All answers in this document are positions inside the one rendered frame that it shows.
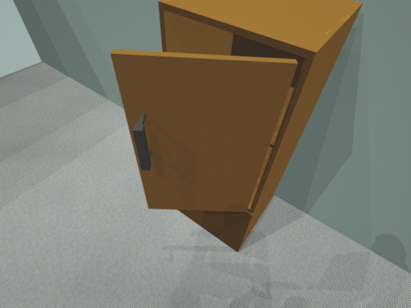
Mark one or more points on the handle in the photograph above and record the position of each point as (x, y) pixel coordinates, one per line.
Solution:
(141, 144)

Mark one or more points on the cupboard door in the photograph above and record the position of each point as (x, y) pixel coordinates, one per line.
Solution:
(209, 122)

